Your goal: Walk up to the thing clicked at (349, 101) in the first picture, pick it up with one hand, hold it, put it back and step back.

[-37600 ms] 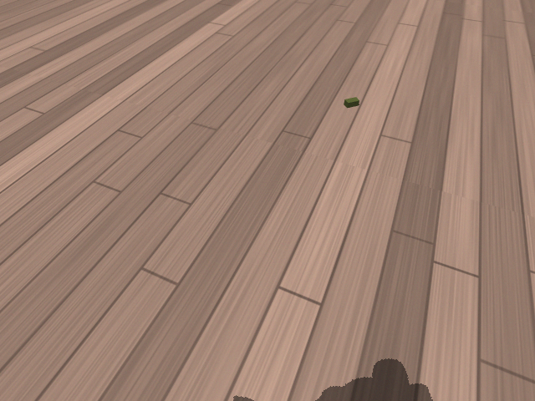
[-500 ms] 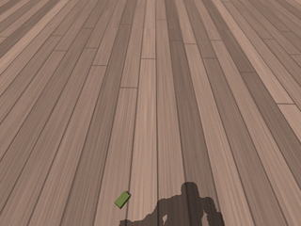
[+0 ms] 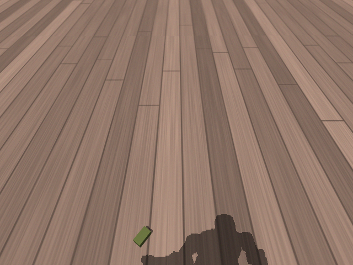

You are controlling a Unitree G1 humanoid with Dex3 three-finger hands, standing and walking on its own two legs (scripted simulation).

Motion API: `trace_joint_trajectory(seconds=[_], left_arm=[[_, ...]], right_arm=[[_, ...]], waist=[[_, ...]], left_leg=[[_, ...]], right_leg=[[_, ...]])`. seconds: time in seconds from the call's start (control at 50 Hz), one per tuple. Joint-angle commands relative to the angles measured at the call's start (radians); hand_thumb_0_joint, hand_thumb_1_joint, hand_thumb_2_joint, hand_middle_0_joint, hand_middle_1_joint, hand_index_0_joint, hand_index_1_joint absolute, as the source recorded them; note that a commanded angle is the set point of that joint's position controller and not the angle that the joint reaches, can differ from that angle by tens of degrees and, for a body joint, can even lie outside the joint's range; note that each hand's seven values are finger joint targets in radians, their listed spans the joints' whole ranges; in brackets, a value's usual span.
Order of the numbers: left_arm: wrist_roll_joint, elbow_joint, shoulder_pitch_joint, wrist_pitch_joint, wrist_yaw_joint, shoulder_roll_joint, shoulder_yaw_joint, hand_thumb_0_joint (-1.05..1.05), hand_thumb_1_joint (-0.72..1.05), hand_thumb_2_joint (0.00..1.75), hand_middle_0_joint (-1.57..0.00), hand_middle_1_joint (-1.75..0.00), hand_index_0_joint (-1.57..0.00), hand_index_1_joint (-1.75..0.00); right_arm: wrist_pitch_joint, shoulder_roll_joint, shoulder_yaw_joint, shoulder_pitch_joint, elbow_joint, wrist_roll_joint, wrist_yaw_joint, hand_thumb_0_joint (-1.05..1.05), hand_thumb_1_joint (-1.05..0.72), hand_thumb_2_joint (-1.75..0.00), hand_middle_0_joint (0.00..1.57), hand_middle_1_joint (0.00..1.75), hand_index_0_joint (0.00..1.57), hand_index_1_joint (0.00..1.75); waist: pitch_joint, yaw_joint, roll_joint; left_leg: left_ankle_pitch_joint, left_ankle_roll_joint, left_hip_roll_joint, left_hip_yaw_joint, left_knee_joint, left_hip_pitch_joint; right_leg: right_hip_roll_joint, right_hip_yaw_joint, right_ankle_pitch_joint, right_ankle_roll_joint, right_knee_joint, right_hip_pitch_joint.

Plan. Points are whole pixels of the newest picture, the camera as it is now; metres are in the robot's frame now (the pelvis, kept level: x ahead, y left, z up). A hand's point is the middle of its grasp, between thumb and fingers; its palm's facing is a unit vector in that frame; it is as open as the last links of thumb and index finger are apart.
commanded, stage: stand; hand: left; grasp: from above
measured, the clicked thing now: (142, 236) +0.40 +0.20 -0.76
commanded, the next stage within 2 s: step back in 1.40 s
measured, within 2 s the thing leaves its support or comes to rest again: neither
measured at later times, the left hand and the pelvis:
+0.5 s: hand out of the picture +0.08 +0.24 -0.16, palm faces +0.01 -0.94 -0.34, open 7.4 cm; pelvis +0.01 -0.01 +0.00, yaw +0 degrees
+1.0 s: hand out of the picture +0.08 +0.23 -0.16, palm faces +0.01 -0.94 -0.34, open 7.4 cm; pelvis +0.01 -0.01 +0.00, yaw +0 degrees
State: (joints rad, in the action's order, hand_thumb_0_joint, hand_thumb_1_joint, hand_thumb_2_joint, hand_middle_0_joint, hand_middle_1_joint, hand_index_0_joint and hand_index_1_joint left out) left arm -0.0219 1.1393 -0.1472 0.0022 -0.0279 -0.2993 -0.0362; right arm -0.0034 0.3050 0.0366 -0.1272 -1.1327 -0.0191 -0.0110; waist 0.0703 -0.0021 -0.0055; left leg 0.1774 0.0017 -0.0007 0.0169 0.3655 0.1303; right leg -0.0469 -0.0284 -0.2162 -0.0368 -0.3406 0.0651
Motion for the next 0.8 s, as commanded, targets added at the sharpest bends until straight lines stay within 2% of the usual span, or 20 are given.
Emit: trace_joint_trajectory(seconds=[0.0,0.1,0.12,0.22,0.28,0.3,0.38,0.42,0.5,0.52,0.58,0.64,0.68,0.72,0.76,0.78], left_arm=[[0.0,-0.057,0.033,0.02,-0.007,-0.195,-0.033,0.0,0.9,0.9,-0.2,-0.3,-0.2,-0.3],[0.0,-0.048,0.042,0.016,-0.003,-0.195,-0.031,0.0,0.9,0.9,-0.2,-0.3,-0.2,-0.3],[0.0,-0.05,0.048,0.019,-0.003,-0.198,-0.031,0.0,0.9,0.9,-0.2,-0.3,-0.2,-0.3],[0.001,-0.051,0.055,0.021,-0.002,-0.206,-0.033,0.0,0.9,0.9,-0.2,-0.3,-0.2,-0.3],[0.002,-0.05,0.064,0.019,0.0,-0.208,-0.034,0.0,0.9,0.9,-0.2,-0.3,-0.2,-0.3],[0.004,-0.054,0.07,0.02,0.0,-0.212,-0.034,0.0,0.9,0.9,-0.2,-0.3,-0.2,-0.3],[0.002,-0.05,0.066,0.02,0.003,-0.209,-0.031,0.0,0.9,0.9,-0.2,-0.3,-0.2,-0.3],[0.005,-0.047,0.071,0.018,0.005,-0.21,-0.031,0.0,0.9,0.9,-0.2,-0.3,-0.2,-0.3],[0.004,-0.05,0.072,0.021,0.007,-0.211,-0.03,0.0,0.9,0.9,-0.2,-0.3,-0.2,-0.3],[0.006,-0.049,0.066,0.02,0.007,-0.21,-0.028,0.0,0.9,0.9,-0.2,-0.3,-0.2,-0.3],[0.006,-0.058,0.077,0.025,0.004,-0.217,-0.028,0.0,0.9,0.9,-0.2,-0.3,-0.2,-0.3],[0.007,-0.056,0.073,0.024,0.004,-0.221,-0.03,0.0,0.9,0.9,-0.2,-0.3,-0.2,-0.3],[0.009,-0.055,0.076,0.023,0.004,-0.223,-0.03,0.0,0.9,0.9,-0.2,-0.3,-0.2,-0.3],[0.008,-0.054,0.074,0.023,0.005,-0.223,-0.028,0.0,0.9,0.9,-0.2,-0.3,-0.2,-0.3],[0.007,-0.055,0.075,0.022,0.007,-0.221,-0.026,0.0,0.9,0.9,-0.2,-0.3,-0.2,-0.3],[0.006,-0.055,0.074,0.023,0.007,-0.224,-0.027,0.0,0.9,0.9,-0.2,-0.3,-0.2,-0.3]], right_arm=[[-0.025,0.195,0.023,0.038,0.056,0.0,-0.016,0.0,-0.9,-0.9,0.2,0.3,0.2,0.3],[-0.023,0.2,0.018,0.04,0.049,0.002,-0.016,0.0,-0.9,-0.9,0.2,0.3,0.2,0.3],[-0.023,0.203,0.018,0.039,0.049,0.0,-0.016,0.0,-0.9,-0.9,0.2,0.3,0.2,0.3],[-0.023,0.21,0.016,0.045,0.05,0.001,-0.016,0.0,-0.9,-0.9,0.2,0.3,0.2,0.3],[-0.023,0.208,0.014,0.041,0.047,0.002,-0.015,0.0,-0.9,-0.9,0.2,0.3,0.2,0.3],[-0.024,0.21,0.014,0.043,0.048,0.001,-0.015,0.0,-0.9,-0.9,0.2,0.3,0.2,0.3],[-0.026,0.21,0.012,0.045,0.045,0.003,-0.013,0.0,-0.9,-0.9,0.2,0.3,0.2,0.3],[-0.026,0.212,0.011,0.043,0.041,0.004,-0.013,0.0,-0.9,-0.9,0.2,0.3,0.2,0.3],[-0.029,0.215,0.01,0.052,0.044,0.004,-0.012,0.0,-0.9,-0.9,0.2,0.3,0.2,0.3],[-0.03,0.22,0.012,0.052,0.042,0.005,-0.012,0.0,-0.9,-0.9,0.2,0.3,0.2,0.3],[-0.029,0.223,0.011,0.05,0.046,0.003,-0.011,0.0,-0.9,-0.9,0.2,0.3,0.2,0.3],[-0.03,0.224,0.01,0.051,0.044,0.003,-0.013,0.0,-0.9,-0.9,0.2,0.3,0.2,0.3],[-0.027,0.221,0.008,0.044,0.04,0.003,-0.013,0.0,-0.9,-0.9,0.2,0.3,0.2,0.3],[-0.028,0.216,0.006,0.051,0.043,0.004,-0.011,0.0,-0.9,-0.9,0.2,0.3,0.2,0.3],[-0.028,0.23,0.008,0.051,0.04,0.006,-0.012,0.0,-0.9,-0.9,0.2,0.3,0.2,0.3],[-0.028,0.224,0.007,0.06,0.041,0.004,-0.011,0.0,-0.9,-0.9,0.2,0.3,0.2,0.3]], waist=[[-0.088,-0.007,-0.009],[-0.061,-0.005,0.005],[-0.069,-0.005,0.007],[-0.078,-0.004,0.009],[-0.066,0.0,-0.001],[-0.075,-0.002,-0.001],[-0.072,-0.003,-0.002],[-0.06,0.001,-0.008],[-0.086,-0.002,0.009],[-0.082,-0.004,0.004],[-0.107,0.001,0.001],[-0.117,0.0,0.001],[-0.104,0.0,0.0],[-0.097,0.0,0.01],[-0.087,0.001,-0.01],[-0.088,-0.003,-0.001]], left_leg=[[-0.201,-0.025,0.107,0.087,-0.051,-0.034],[-0.126,-0.023,0.107,0.089,-0.068,-0.021],[-0.162,-0.023,0.11,0.09,-0.064,-0.02],[-0.181,-0.024,0.113,0.083,-0.059,-0.031],[-0.124,-0.022,0.11,0.086,-0.073,-0.009],[-0.161,-0.023,0.114,0.086,-0.069,-0.015],[-0.155,-0.017,0.113,0.088,-0.076,-0.013],[-0.116,-0.015,0.11,0.088,-0.083,-0.004],[-0.197,-0.016,0.118,0.089,-0.072,-0.036],[-0.177,-0.015,0.117,0.089,-0.072,-0.032],[-0.241,-0.021,0.122,0.083,-0.055,-0.04],[-0.269,-0.022,0.124,0.079,-0.051,-0.06],[-0.235,-0.02,0.122,0.082,-0.067,-0.035],[-0.247,-0.018,0.124,0.082,-0.065,-0.048],[-0.199,-0.016,0.121,0.079,-0.07,-0.041],[-0.218,-0.017,0.126,0.083,-0.067,-0.044]], right_leg=[[-0.083,0.07,0.164,0.041,0.052,-0.002],[-0.077,0.066,0.109,0.041,0.062,0.017],[-0.082,0.07,0.133,0.04,0.065,0.003],[-0.084,0.071,0.152,0.038,0.069,0.001],[-0.081,0.068,0.108,0.041,0.074,0.004],[-0.085,0.072,0.136,0.044,0.068,-0.006],[-0.08,0.065,0.115,0.043,0.073,0.003],[-0.08,0.067,0.101,0.044,0.072,0.007],[-0.081,0.064,0.141,0.046,0.064,0.009],[-0.08,0.067,0.121,0.044,0.073,0.011],[-0.088,0.069,0.198,0.043,0.067,-0.012],[-0.089,0.068,0.228,0.043,0.06,-0.012],[-0.087,0.063,0.192,0.043,0.061,-0.02],[-0.085,0.063,0.194,0.045,0.064,-0.002],[-0.085,0.07,0.16,0.043,0.072,0.004],[-0.086,0.065,0.166,0.045,0.068,0.002]])
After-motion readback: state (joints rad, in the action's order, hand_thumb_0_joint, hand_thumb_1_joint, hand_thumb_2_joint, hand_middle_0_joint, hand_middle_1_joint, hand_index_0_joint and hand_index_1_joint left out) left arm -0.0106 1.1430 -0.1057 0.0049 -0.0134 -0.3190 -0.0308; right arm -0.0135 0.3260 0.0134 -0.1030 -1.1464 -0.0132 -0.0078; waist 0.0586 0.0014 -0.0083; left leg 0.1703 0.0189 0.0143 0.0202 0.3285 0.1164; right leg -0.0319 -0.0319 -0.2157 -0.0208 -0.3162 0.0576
